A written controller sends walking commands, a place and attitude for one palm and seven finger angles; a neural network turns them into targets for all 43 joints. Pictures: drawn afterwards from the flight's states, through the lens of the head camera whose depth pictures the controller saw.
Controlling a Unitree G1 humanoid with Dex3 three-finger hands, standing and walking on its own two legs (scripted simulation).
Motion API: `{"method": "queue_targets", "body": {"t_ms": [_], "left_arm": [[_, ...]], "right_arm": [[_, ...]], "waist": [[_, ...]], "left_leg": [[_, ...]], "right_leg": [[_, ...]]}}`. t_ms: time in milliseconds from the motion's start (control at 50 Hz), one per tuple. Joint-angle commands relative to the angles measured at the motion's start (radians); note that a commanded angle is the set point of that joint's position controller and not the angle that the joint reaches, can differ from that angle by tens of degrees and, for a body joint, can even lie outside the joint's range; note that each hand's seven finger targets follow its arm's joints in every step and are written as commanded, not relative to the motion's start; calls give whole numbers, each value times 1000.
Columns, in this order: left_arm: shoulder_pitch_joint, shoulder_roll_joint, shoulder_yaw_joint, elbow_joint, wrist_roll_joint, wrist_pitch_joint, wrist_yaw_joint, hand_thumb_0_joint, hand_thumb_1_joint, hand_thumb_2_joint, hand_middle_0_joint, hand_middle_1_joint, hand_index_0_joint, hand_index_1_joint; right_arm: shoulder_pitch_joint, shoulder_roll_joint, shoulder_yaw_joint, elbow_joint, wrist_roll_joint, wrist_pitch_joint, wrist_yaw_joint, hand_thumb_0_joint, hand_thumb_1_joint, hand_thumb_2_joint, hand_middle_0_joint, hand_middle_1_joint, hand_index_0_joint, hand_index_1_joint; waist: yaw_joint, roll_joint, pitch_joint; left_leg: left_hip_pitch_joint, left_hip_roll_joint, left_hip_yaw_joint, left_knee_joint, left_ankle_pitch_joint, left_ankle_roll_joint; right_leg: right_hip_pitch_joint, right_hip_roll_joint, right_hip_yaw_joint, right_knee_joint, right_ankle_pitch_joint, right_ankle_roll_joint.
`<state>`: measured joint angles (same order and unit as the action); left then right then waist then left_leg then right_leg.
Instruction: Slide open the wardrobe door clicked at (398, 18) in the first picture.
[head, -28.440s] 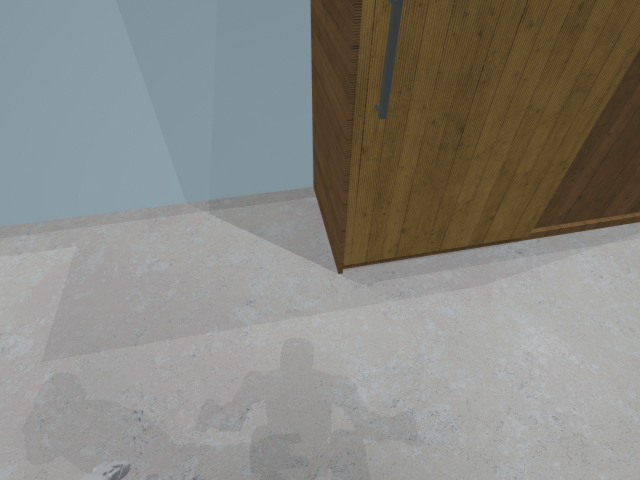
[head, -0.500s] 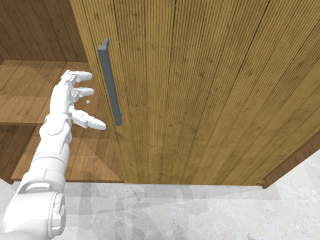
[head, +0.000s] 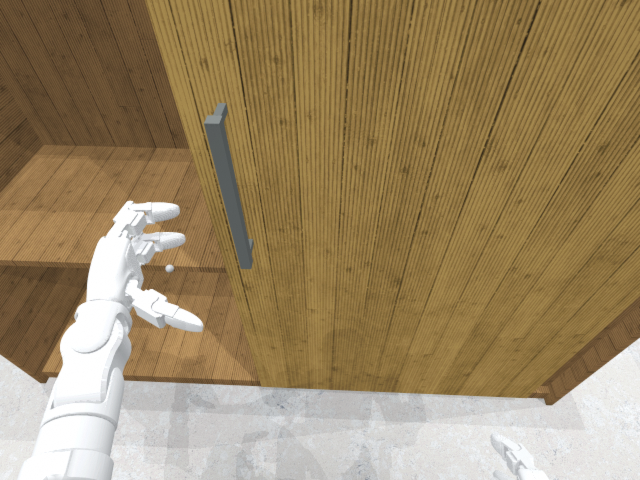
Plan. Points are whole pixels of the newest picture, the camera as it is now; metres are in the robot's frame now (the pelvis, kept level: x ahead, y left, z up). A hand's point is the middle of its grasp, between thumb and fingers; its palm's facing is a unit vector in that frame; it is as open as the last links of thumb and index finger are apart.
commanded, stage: slip the hand off the handle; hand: left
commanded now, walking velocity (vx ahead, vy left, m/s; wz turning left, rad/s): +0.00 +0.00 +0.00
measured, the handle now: (235, 197) +0.47 +0.16 +0.10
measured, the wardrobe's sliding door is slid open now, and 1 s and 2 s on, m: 0.70 0.70 0.70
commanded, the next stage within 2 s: draw the hand back to the body in 0.26 s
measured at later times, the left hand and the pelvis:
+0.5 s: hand (151, 308) +0.27 +0.20 +0.11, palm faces +0.02 -1.00 -0.02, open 14.7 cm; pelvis -0.01 -0.01 +0.00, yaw +2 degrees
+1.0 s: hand (84, 345) +0.21 +0.24 +0.15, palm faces +0.24 -0.95 -0.20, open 14.1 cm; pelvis -0.02 -0.01 +0.01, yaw +2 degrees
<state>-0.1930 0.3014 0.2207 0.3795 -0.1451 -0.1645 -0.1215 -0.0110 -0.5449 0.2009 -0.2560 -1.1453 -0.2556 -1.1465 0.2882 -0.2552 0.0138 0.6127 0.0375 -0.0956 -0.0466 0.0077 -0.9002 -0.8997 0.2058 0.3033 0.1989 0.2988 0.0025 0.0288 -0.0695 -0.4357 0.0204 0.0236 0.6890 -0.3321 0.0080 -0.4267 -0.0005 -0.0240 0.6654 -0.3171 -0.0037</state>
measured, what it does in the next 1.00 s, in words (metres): stands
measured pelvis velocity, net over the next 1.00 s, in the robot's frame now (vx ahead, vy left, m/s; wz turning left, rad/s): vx -0.02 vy -0.01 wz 0.03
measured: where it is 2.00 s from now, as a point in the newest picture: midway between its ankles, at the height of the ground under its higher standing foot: outside the picture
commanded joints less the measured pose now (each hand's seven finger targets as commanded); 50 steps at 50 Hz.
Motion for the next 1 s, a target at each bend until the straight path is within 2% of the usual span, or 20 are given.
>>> {"method": "queue_targets", "body": {"t_ms": [0, 120, 140, 200, 240, 300, 340, 360, 380, 420, 500, 580, 720, 760, 860, 880, 900, 920, 940, 980], "left_arm": [[-272, 146, 17, -272, -24, -40, -12, 0, -550, 200, -250, -1150, -250, -1150], [-269, 183, 47, -309, -28, -29, -14, 0, -550, 200, -250, -1150, -250, -1150], [-241, 211, 70, -314, -25, -32, -12, 0, -550, 200, -250, -1150, -250, -1150], [-152, 181, 63, -374, -35, -37, -24, 0, -550, 200, -250, -1150, -250, -1150], [-61, 190, 77, -375, -43, -30, -33, 0, -550, 200, -250, -1150, -250, -1150], [-67, 179, 71, -415, -55, -19, -47, 0, -550, 200, -250, -1150, -250, -1150], [-136, 194, 70, -402, -56, -15, -45, 0, -550, 200, -250, -1150, -250, -1150], [-162, 191, 64, -424, -53, -21, -46, 0, -550, 200, -250, -1150, -250, -1150], [-203, 119, 51, -435, -192, -43, -150, 0, -550, 200, -250, -1150, -250, -1150], [-160, 213, 111, -439, -224, -56, -246, 0, -550, 200, -250, -1150, -250, -1150], [7, 217, 142, -411, -202, -15, -244, 0, -550, 200, -250, -1150, -250, -1150], [115, 216, 189, -476, -224, 39, -225, 0, -550, 200, -250, -1150, -250, -1150], [127, 201, 163, -660, -220, 57, -219, 0, -550, 200, -250, -1150, -250, -1150], [133, 199, 160, -666, -221, 67, -219, 0, -550, 200, -250, -1150, -250, -1150], [148, 217, 180, -688, -225, 100, -225, 0, -369, 287, -244, -1044, -244, -1044], [106, 300, 187, -804, -76, 62, -50, 0, -332, 305, -242, -1023, -242, -1023], [209, 198, 130, -743, -63, 67, 24, 0, -296, 322, -241, -1001, -241, -1001], [266, 166, 98, -746, -32, 64, 72, 0, -260, 340, -240, -980, -240, -980], [299, 166, 87, -764, -14, 59, 105, 0, -224, 357, -239, -959, -239, -959], [294, 181, 93, -824, 20, 45, 155, 0, -151, 393, -236, -916, -236, -916]], "right_arm": [[-76, -132, -41, -144, 11, -73, -22, 0, -900, -900, 200, 300, 200, 300], [-107, -128, -30, -146, 10, -94, -36, 0, -900, -900, 200, 300, 200, 300], [-106, -130, -29, -146, 7, -95, -38, 0, -900, -900, 200, 300, 200, 300], [-118, -116, -25, -158, 5, -108, -33, 0, -900, -900, 200, 300, 200, 300], [-117, -120, -26, -163, 2, -110, -31, 0, -900, -900, 200, 300, 200, 300], [-131, -116, -22, -166, 6, -116, -34, 0, -900, -900, 200, 300, 200, 300], [-130, -121, -19, -152, 7, -121, -42, 0, -900, -900, 200, 300, 200, 300], [-136, -120, -21, -153, 7, -127, -44, 0, -900, -900, 200, 300, 200, 300], [-136, -135, -7, -152, 10, -150, -59, 0, -900, -900, 200, 300, 200, 300], [-141, -131, -5, -154, 14, -174, -83, 0, -900, -900, 200, 300, 200, 300], [-127, -122, -8, -166, 13, -192, -70, 0, -900, -900, 200, 300, 200, 300], [-140, -123, -10, -192, 17, -198, -52, 0, -900, -900, 200, 300, 200, 300], [-140, -124, -11, -188, 17, -230, -57, 0, -900, -900, 200, 300, 200, 300], [-140, -127, -9, -180, 18, -238, -62, 0, -900, -900, 200, 300, 200, 300], [-162, -126, -3, -170, 21, -252, -72, 0, -900, -900, 200, 300, 200, 300], [-212, -106, -6, -155, -15, -236, -71, 0, -900, -900, 200, 300, 200, 300], [-210, -96, -2, -147, -21, -231, -71, 0, -900, -900, 200, 300, 200, 300], [-203, -92, -1, -135, -22, -218, -68, 0, -900, -900, 200, 300, 200, 300], [-206, -96, -3, -131, -25, -208, -66, 0, -900, -900, 200, 300, 200, 300], [-211, -91, -1, -127, -29, -189, -65, 0, -900, -900, 200, 300, 200, 300]], "waist": [[-6, -1, -204], [3, -15, -176], [8, -18, -185], [27, 17, -212], [32, -33, -201], [27, 14, -161], [0, -30, -111], [4, 14, -131], [-30, -6, -180], [19, 39, -224], [50, -6, -142], [75, -35, -144], [47, 37, -110], [42, 11, -83], [52, 16, -60], [75, -8, 13], [55, -16, 61], [58, -8, 64], [61, -33, 50], [61, 58, 14]], "left_leg": [[131, -17, -23, -105, 171, 28], [120, -25, -28, -110, 101, 30], [118, -24, -24, -106, 110, 32], [136, -27, -21, -106, 164, 27], [118, -27, -19, -102, 179, 31], [110, -29, -13, -106, 158, 28], [92, -26, -19, -105, 106, 31], [105, -28, -19, -107, 99, 29], [155, -32, -28, -106, 104, 26], [160, -31, -29, -108, 130, 27], [132, -25, -38, -135, 161, 24], [119, -27, -26, -141, 163, 25], [171, -24, -30, -148, 144, 27], [166, -22, -36, -156, 112, 29], [177, -22, -47, -180, 73, 29], [158, -26, -40, -210, 53, 29], [163, -25, -30, -218, 10, 23], [187, -18, -34, -238, -3, 24], [200, -16, -34, -252, 0, 28], [236, -14, -31, -282, 1, 25]], "right_leg": [[67, 19, -11, -94, 185, -16], [65, 12, -2, -115, 109, -13], [79, 12, 5, -116, 114, -12], [113, 10, -2, -101, 182, -16], [130, 11, -1, -102, 203, -11], [106, 9, 2, -110, 185, -10], [74, 8, 8, -132, 112, -5], [70, 6, 11, -132, 98, -7], [127, 7, 15, -136, 130, -16], [168, 0, 28, -127, 168, -20], [146, 5, 1, -122, 187, -16], [177, -2, 7, -133, 178, -11], [140, 8, -2, -153, 149, -10], [127, 9, -2, -170, 105, -7], [135, 6, -4, -197, 37, -8], [130, -10, 38, -284, -6, -7], [119, -22, 33, -308, -71, -3], [134, -22, 19, -305, -70, -5], [159, -18, 18, -313, -59, -5], [200, -21, 15, -301, -34, -8]]}}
